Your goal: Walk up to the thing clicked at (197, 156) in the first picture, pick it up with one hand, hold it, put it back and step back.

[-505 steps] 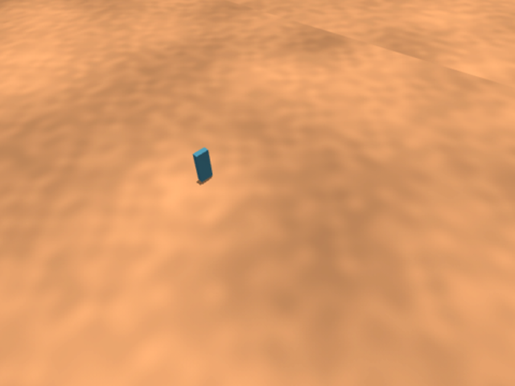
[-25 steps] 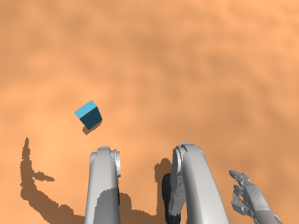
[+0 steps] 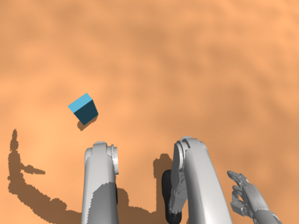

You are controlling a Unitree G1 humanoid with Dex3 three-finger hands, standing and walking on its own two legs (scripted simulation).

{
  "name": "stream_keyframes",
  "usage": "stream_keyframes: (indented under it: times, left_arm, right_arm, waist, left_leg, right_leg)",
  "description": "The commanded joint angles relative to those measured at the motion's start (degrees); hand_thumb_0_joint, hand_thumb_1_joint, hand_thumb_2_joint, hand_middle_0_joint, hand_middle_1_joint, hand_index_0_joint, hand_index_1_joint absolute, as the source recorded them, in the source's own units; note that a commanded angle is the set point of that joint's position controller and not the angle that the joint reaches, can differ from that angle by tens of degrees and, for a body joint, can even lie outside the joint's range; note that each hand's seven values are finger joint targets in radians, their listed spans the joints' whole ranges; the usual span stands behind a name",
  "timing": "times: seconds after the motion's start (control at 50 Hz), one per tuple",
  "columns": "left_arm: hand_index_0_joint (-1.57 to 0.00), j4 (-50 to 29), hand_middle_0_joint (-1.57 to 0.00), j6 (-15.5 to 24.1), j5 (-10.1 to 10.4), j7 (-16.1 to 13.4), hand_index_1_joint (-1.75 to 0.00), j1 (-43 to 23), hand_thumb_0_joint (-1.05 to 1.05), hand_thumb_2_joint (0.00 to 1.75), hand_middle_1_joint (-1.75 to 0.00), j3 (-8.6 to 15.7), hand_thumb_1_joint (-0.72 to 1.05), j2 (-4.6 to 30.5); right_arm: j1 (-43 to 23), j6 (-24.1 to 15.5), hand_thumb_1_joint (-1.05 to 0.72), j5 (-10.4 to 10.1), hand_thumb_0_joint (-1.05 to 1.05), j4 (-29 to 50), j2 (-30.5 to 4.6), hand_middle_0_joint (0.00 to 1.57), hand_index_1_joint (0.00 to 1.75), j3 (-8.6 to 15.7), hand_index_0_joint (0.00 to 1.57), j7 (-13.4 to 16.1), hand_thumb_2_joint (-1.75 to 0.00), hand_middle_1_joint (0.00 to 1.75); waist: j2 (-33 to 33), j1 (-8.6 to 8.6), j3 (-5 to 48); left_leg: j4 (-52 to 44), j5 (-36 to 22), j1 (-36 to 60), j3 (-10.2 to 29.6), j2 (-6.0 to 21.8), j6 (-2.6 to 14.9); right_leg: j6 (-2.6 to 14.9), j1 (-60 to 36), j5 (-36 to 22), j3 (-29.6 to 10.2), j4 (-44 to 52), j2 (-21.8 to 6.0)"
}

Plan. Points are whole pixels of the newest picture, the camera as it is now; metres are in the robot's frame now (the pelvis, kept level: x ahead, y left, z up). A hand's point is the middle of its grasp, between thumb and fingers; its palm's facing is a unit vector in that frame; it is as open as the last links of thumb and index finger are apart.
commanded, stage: go down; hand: left
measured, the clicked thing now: (85, 110) +0.47 +0.23 -0.31
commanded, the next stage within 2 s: approach in 0.48 s
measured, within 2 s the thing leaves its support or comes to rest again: neither
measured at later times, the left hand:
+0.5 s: hand out of the picture +0.37 +0.43 -0.01, palm faces +0.22 -0.97 -0.10, open 17.4 cm
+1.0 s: hand (11, 116) +0.40 +0.39 -0.14, palm faces +0.21 -0.98 +0.03, open 17.5 cm
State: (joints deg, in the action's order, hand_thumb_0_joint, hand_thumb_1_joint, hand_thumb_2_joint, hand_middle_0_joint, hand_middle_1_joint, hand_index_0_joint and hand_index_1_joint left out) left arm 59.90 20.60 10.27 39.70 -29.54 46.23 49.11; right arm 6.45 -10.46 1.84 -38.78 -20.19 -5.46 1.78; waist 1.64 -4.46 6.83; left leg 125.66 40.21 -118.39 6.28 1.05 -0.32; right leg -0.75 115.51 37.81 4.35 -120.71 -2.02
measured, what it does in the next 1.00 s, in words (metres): lowers itself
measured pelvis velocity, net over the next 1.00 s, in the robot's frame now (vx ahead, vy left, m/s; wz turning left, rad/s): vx -0.01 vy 0.00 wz -0.07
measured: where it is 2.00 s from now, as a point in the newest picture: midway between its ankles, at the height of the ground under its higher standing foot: (141, 211)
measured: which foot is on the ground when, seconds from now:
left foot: down 0.00-1.00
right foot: down 0.00-1.00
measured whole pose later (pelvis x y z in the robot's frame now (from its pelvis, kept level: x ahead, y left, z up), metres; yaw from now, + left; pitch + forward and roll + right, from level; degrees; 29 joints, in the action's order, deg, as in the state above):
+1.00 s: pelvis -0.01 +0.00 -0.08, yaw -4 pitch +26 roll -10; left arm 74.9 37.1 14.0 40.4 -36.4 47.6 52.7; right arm 1.0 -9.7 7.2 -37.1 -22.3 -13.3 -1.0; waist 7.0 -9.0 -2.9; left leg 140.9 40.9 -126.8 10.7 1.3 -0.5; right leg -1.4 122.6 36.4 7.2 -132.6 -0.5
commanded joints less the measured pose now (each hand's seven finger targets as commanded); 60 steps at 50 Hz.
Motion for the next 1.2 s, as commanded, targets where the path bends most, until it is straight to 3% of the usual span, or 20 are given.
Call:
stream_keyframes:
  times: [0.0, 0.12, 0.28, 0.3, 0.36, 0.56, 0.58, 0.64, 0.68, 0.7, 0.84, 0.9, 0.92, 0.96, 0.98, 1.0, 1.02, 1.04, 1.14, 1.18]
  left_arm:
    - [-0.05, -10.81, -0.07, 3.30, 1.59, 0.15, -0.09, -10.22, 0.00, 0.08, -0.08, 3.98, -0.53, 25.18]
    - [-0.06, -9.27, -0.07, 3.69, 1.64, 0.66, -0.09, -11.53, 0.00, 0.07, -0.08, 4.71, -0.54, 26.96]
    - [-0.06, -7.34, -0.08, 3.77, 1.93, 1.61, -0.09, -10.93, 0.00, 0.07, -0.08, 5.49, -0.54, 28.24]
    - [-0.06, -8.26, -0.07, 3.93, 2.03, 1.85, -0.10, -12.99, 0.00, 0.08, -0.08, 4.93, -0.54, 28.13]
    - [-0.06, -9.12, -0.08, 4.06, 2.03, 1.89, -0.10, -13.06, 0.00, 0.07, -0.08, 6.45, -0.55, 30.56]
    - [-0.05, -7.54, -0.10, 4.06, 2.78, 3.03, -0.17, -12.06, 0.00, 0.14, -0.13, 6.95, -0.54, 30.08]
    - [-0.07, -7.77, -0.11, 4.20, 2.77, 3.08, -0.14, -12.74, 0.00, 0.07, -0.10, 7.00, -0.57, 30.24]
    - [-0.08, -2.68, -0.11, 5.17, 3.61, 3.51, -0.14, -12.79, 0.00, 0.06, -0.11, 5.60, -0.59, 26.48]
    - [-0.08, -1.57, -0.11, 7.16, 4.19, 3.45, -0.14, -14.53, 0.00, 0.05, -0.11, 4.99, -0.59, 25.96]
    - [-0.08, -0.30, -0.11, 8.27, 4.61, 3.34, -0.13, -14.01, 0.00, 0.04, -0.10, 5.49, -0.60, 25.94]
    - [-0.07, 6.03, -0.10, 15.94, 6.32, 2.68, -0.13, -15.77, 0.00, 0.05, -0.10, 1.81, -0.57, 21.60]
    - [-0.07, 5.65, -0.10, 19.30, 5.58, 1.12, -0.12, -16.44, 0.00, 0.06, -0.10, 3.29, -0.54, 24.92]
    - [-0.07, 5.37, -0.10, 20.44, 5.15, 0.46, -0.13, -15.65, 0.00, 0.06, -0.11, 4.29, -0.56, 26.46]
    - [-0.07, 3.18, -0.10, 22.68, 4.66, -0.41, -0.13, -17.35, 0.00, 0.06, -0.11, 2.70, -0.56, 24.43]
    - [-0.07, 5.88, -0.10, 23.19, 4.18, -1.17, -0.13, -14.88, 0.00, 0.07, -0.11, 5.00, -0.55, 26.66]
    - [-0.06, 3.63, -0.09, 24.23, 4.04, -1.42, -0.14, -17.18, 0.00, 0.08, -0.11, 1.45, -0.55, 23.04]
    - [-0.07, 4.96, -0.10, 24.92, 3.45, -2.27, -0.14, -14.50, 0.00, 0.08, -0.12, 4.11, -0.54, 25.90]
    - [-0.07, 4.37, -0.09, 25.91, 3.12, -2.98, -0.14, -14.80, 0.00, 0.07, -0.12, 4.40, -0.56, 26.84]
    - [-0.08, 6.19, -0.09, 29.73, 3.10, -5.95, -0.14, -16.09, 0.00, 0.06, -0.12, -0.91, -0.58, 18.11]
    - [-0.09, 8.60, -0.09, 31.07, 2.84, -7.59, -0.11, -14.49, 0.00, 0.02, -0.11, -1.49, -0.61, 17.49]
  right_arm:
    - [6.84, -1.46, -0.91, -0.27, 0.00, 3.20, -13.81, 0.20, 0.30, 5.12, 0.20, 1.00, -0.90, 0.30]
    - [6.61, -1.30, -0.91, -0.19, 0.00, 3.46, -14.01, 0.20, 0.30, 4.73, 0.20, 0.90, -0.91, 0.30]
    - [6.51, -1.24, -0.91, 0.03, 0.00, 3.42, -14.53, 0.20, 0.30, 4.15, 0.20, 0.78, -0.91, 0.30]
    - [6.57, -1.19, -0.91, 0.05, 0.00, 3.17, -14.58, 0.20, 0.30, 4.16, 0.20, 0.76, -0.90, 0.30]
    - [6.63, -1.13, -0.91, 0.04, 0.00, 3.37, -14.81, 0.20, 0.30, 4.02, 0.20, 0.69, -0.91, 0.30]
    - [6.73, -0.80, -0.92, 0.13, 0.00, 3.27, -15.55, 0.20, 0.30, 3.44, 0.20, 0.61, -0.91, 0.30]
    - [6.80, -0.87, -0.90, 0.11, 0.00, 3.34, -15.50, 0.20, 0.30, 3.43, 0.20, 0.52, -0.90, 0.30]
    - [6.43, -1.01, -0.91, 0.55, 0.00, 2.86, -15.46, 0.20, 0.30, 2.84, 0.20, 0.44, -0.90, 0.30]
    - [6.11, -1.34, -0.91, 1.05, 0.00, 2.71, -15.48, 0.20, 0.30, 2.24, 0.20, 0.26, -0.90, 0.30]
    - [5.93, -1.42, -0.91, 1.24, 0.00, 2.82, -15.38, 0.20, 0.30, 1.89, 0.20, 0.07, -0.90, 0.30]
    - [2.49, -1.57, -0.90, 3.45, 0.00, 3.69, -16.91, 0.20, 0.30, -0.51, 0.20, -0.97, -0.90, 0.30]
    - [1.23, -0.81, -0.90, 4.74, 0.00, 3.94, -18.03, 0.20, 0.30, -2.03, 0.20, -1.47, -0.90, 0.30]
    - [0.60, -0.38, -0.90, 5.26, 0.00, 3.85, -18.04, 0.20, 0.30, -2.30, 0.20, -1.64, -0.90, 0.30]
    - [-0.74, 0.49, -0.91, 6.12, 0.00, 4.55, -18.48, 0.20, 0.30, -3.09, 0.20, -2.04, -0.90, 0.30]
    - [-0.68, 1.04, -0.90, 6.76, 0.00, 3.89, -18.89, 0.20, 0.30, -3.38, 0.20, -2.11, -0.90, 0.30]
    - [-1.72, 1.45, -0.91, 7.11, 0.00, 4.71, -18.78, 0.20, 0.30, -4.18, 0.20, -2.39, -0.90, 0.30]
    - [-1.97, 1.88, -0.91, 7.61, 0.00, 4.39, -19.73, 0.20, 0.30, -4.15, 0.20, -2.37, -0.90, 0.30]
    - [-2.57, 2.43, -0.91, 8.16, 0.00, 4.22, -20.15, 0.20, 0.30, -4.40, 0.20, -2.44, -0.90, 0.30]
    - [-4.74, 4.04, -0.93, 10.45, 0.00, 4.30, -20.50, 0.20, 0.30, -6.53, 0.20, -3.10, -0.91, 0.30]
    - [-5.63, 4.45, -0.93, 11.20, 0.00, 4.21, -20.53, 0.20, 0.30, -7.43, 0.20, -3.44, -0.91, 0.30]
  waist:
    - [-16.23, 2.87, 33.91]
    - [-14.52, 2.34, 32.70]
    - [-14.45, 2.49, 32.78]
    - [-15.19, 1.56, 32.45]
    - [-15.77, 2.48, 32.66]
    - [-16.76, 1.73, 33.07]
    - [-16.55, 1.45, 32.78]
    - [-13.63, -0.53, 28.25]
    - [-11.42, -1.95, 26.88]
    - [-10.43, -1.39, 26.59]
    - [-11.31, -3.50, 23.43]
    - [-14.42, -3.21, 24.34]
    - [-15.63, -2.03, 25.05]
    - [-18.45, -2.84, 25.64]
    - [-19.09, -2.92, 24.84]
    - [-19.70, -4.16, 24.75]
    - [-20.77, -3.39, 25.11]
    - [-22.05, -3.36, 25.09]
    - [-23.30, -7.84, 22.23]
    - [-20.52, -8.15, 20.16]
  left_leg:
    - [-18.30, -8.92, 26.93, -1.59, 0.22, 1.26]
    - [-17.00, -5.25, 23.92, -2.09, 0.01, 1.73]
    - [-15.22, -7.47, 23.05, -2.47, -0.03, 1.67]
    - [-14.91, -7.15, 22.94, -2.44, -0.02, 1.75]
    - [-15.23, -6.64, 23.42, -1.98, 0.10, 1.53]
    - [-13.83, -9.62, 24.59, -1.05, 0.14, 1.28]
    - [-13.76, -9.62, 24.07, -0.91, 0.14, 1.18]
    - [-11.53, -8.13, 20.36, -1.23, 0.06, 1.65]
    - [-9.34, -7.54, 17.09, -1.47, 0.02, 1.95]
    - [-8.83, -7.13, 16.14, -1.59, 0.03, 1.99]
    - [-4.92, -4.09, 14.20, -0.75, 0.79, 1.45]
    - [-3.67, -6.95, 16.38, 0.03, 1.09, 0.68]
    - [-3.14, -7.33, 16.95, 0.08, 1.31, 0.56]
    - [-2.73, -8.45, 19.39, 1.01, 1.51, 0.00]
    - [-2.17, -9.26, 18.81, 1.00, 1.65, -0.08]
    - [-1.76, -10.03, 19.76, 1.38, 1.67, -0.35]
    - [-1.69, -10.98, 20.77, 1.98, 1.89, -0.59]
    - [-1.24, -11.30, 21.46, 1.93, 2.04, -0.74]
    - [1.20, -11.93, 21.53, 3.57, 2.43, -1.21]
    - [2.75, -10.49, 18.32, 3.63, 2.46, -0.85]
  right_leg:
    - [3.28, -14.67, -6.78, 1.16, 9.78, 1.85]
    - [2.93, -14.38, -3.95, 1.13, 10.27, 1.92]
    - [2.97, -14.27, -5.39, 1.36, 8.79, 2.05]
    - [2.96, -13.80, -5.27, 1.36, 8.89, 1.99]
    - [3.02, -12.96, -4.71, 1.49, 8.17, 2.03]
    - [3.06, -11.81, -7.14, 2.23, 6.09, 1.87]
    - [3.13, -11.18, -6.96, 2.21, 5.72, 1.90]
    - [2.85, -10.20, -6.02, 2.49, 6.04, 2.15]
    - [2.58, -11.22, -5.75, 2.68, 5.79, 2.48]
    - [2.51, -11.27, -5.26, 2.77, 5.56, 2.59]
    - [2.46, -9.33, -3.56, 4.77, 2.28, 3.50]
    - [2.65, -9.10, -5.81, 5.80, -0.50, 3.59]
    - [2.72, -8.91, -5.94, 5.76, -1.34, 3.74]
    - [2.80, -7.84, -6.96, 6.49, -2.87, 3.71]
    - [2.73, -8.60, -7.69, 6.71, -3.44, 3.79]
    - [2.74, -8.17, -8.28, 7.17, -4.01, 3.72]
    - [2.78, -7.86, -8.91, 7.67, -5.01, 3.81]
    - [2.79, -7.54, -9.01, 7.67, -5.33, 3.87]
    - [2.54, -7.11, -10.66, 9.54, -7.01, 4.10]
    - [2.30, -8.29, -10.32, 9.85, -6.86, 4.39]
